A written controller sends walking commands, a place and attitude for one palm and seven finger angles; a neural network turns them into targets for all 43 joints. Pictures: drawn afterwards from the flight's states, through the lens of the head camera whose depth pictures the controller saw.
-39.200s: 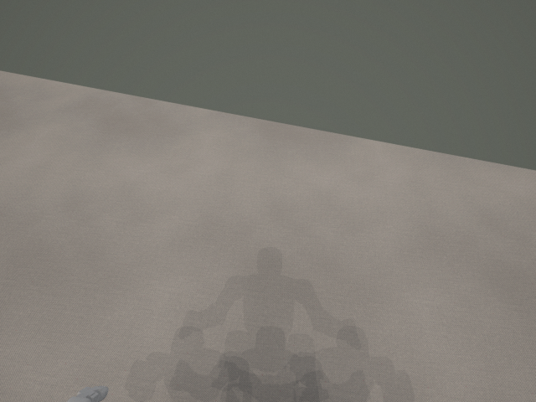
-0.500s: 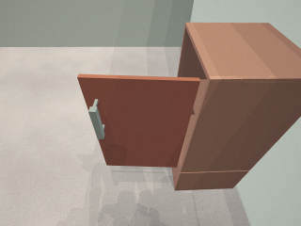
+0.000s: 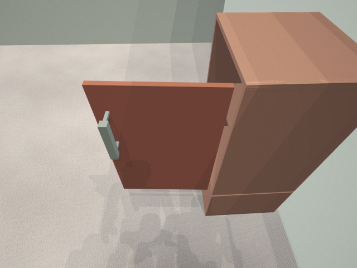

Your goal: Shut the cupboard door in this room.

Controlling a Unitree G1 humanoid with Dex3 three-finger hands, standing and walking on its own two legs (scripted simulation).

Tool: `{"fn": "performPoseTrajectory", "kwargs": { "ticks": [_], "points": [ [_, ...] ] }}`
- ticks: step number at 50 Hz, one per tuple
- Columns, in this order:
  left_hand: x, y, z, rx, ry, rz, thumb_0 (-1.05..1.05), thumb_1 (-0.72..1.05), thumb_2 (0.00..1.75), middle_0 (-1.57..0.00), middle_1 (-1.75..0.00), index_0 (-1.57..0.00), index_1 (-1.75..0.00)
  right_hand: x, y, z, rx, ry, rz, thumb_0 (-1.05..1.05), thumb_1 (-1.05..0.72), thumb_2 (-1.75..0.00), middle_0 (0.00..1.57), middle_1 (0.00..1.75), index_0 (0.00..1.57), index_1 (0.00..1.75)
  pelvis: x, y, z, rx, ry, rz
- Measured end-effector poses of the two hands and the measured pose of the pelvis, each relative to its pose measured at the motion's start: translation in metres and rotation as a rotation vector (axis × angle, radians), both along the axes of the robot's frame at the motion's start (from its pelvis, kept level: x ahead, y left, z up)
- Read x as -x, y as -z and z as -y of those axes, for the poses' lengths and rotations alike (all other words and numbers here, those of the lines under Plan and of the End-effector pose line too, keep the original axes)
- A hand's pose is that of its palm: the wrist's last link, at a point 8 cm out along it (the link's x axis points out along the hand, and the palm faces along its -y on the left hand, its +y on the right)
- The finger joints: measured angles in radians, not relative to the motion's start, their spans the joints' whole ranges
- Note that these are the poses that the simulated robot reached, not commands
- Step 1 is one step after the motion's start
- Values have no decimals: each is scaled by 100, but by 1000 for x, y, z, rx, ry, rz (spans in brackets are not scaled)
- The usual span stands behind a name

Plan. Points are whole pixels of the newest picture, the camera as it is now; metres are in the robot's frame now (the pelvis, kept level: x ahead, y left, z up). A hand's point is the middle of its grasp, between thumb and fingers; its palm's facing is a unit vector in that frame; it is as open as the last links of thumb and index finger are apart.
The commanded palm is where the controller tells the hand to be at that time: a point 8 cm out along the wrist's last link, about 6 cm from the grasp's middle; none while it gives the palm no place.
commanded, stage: come to a stop and stand still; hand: left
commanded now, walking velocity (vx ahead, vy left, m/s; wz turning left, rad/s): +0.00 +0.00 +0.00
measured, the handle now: (111, 136) +0.47 +0.23 -0.04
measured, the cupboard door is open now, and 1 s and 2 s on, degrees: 86 86 86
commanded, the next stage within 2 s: look again from close up in 0.44 s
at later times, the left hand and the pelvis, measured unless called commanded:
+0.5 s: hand out of the picture +0.01 +0.17 -0.16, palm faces -0.01 -0.98 -0.22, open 7.3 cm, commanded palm none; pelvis -0.03 -0.02 +0.01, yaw +0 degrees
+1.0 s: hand out of the picture -0.02 +0.17 -0.17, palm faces +0.01 -0.99 -0.16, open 7.4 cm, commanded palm none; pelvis -0.02 +0.01 +0.01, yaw +0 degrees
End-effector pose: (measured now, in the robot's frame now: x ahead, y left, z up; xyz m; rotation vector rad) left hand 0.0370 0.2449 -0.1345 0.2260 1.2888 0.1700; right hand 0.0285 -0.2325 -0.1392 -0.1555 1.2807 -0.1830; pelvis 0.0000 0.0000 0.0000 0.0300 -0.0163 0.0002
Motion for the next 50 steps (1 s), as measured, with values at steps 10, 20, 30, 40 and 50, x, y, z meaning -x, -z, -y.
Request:
{"fn": "performPoseTrajectory", "kwargs": {
  "ticks": [10, 20, 30, 40, 50],
  "points": [
    [-13, -16, 9, -30, 39, 125, 0, 91, 90, -19, -30, -20, -29, -16, -4, 29, 7, -31, 101, 0, -91, -89, 20, 30, 20, 30, 17, 0, 14, 23, -7, 2],
    [9, -6, 34, 44, 32, 79, 0, 90, 90, -20, -30, -20, -30, 14, -4, 22, -13, -35, 14, 0, -91, -89, 19, 30, 20, 30, 26, -4, 17, 25, -5, 1],
    [50, 2, 28, 53, -6, -50, 0, 91, 90, -20, -30, -20, -30, 53, -1, 3, -35, 2, -112, 0, -91, -89, 20, 30, 20, 30, 25, -6, 10, 30, -1, -5],
    [69, 6, 26, 78, -25, -121, 0, 91, 90, -20, -30, -20, -29, 58, -1, -15, -44, 20, -141, 0, -91, -89, 20, 30, 20, 30, 22, -7, -2, 31, 6, -4],
    [64, 8, 23, 98, -32, -117, 0, 91, 90, -20, -30, -20, -29, 44, -2, -26, -32, 18, -114, 0, -92, -89, 20, 30, 20, 30, 16, -7, -14, 31, 8, 0]
  ]
}}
